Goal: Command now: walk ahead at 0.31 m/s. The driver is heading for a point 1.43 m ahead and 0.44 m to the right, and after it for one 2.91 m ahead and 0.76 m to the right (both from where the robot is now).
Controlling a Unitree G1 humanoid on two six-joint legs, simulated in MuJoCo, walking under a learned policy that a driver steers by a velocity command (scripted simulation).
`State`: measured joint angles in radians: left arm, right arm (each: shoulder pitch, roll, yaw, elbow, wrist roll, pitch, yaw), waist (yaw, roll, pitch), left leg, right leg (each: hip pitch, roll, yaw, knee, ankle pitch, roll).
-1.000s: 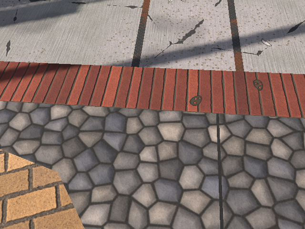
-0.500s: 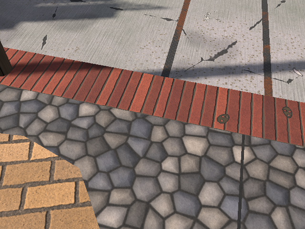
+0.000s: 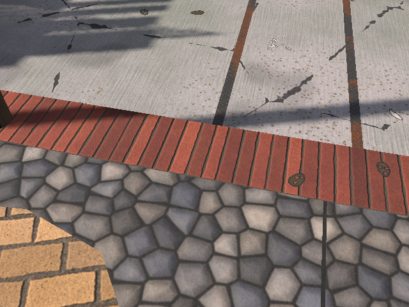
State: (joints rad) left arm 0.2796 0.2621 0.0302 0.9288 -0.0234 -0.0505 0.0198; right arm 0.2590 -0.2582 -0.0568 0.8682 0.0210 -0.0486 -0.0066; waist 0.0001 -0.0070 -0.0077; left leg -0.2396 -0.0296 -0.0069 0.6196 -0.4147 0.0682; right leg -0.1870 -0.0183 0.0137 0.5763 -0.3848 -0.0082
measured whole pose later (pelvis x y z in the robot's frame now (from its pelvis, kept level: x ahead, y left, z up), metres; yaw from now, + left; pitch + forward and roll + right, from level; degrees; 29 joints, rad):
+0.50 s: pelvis +0.21 -0.03 -0.01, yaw +0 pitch +2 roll +1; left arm -0.04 0.27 0.02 0.75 0.02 -0.10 -0.04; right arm 0.43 -0.25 -0.04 0.96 0.00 -0.05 -0.02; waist -0.06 -0.01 0.07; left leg -0.05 -0.03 -0.10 0.84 -0.58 -0.03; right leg -0.52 0.02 -0.04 0.56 -0.07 -0.07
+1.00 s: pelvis +0.27 -0.02 +0.01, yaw +0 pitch +0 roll -2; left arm 0.12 0.28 0.05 0.92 -0.03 -0.01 0.01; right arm 0.34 -0.24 -0.05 0.95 -0.01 -0.01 -0.04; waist -0.03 -0.03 -0.03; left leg -0.18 0.03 -0.01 0.48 -0.31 0.03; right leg -0.46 0.05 -0.02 0.75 -0.32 -0.04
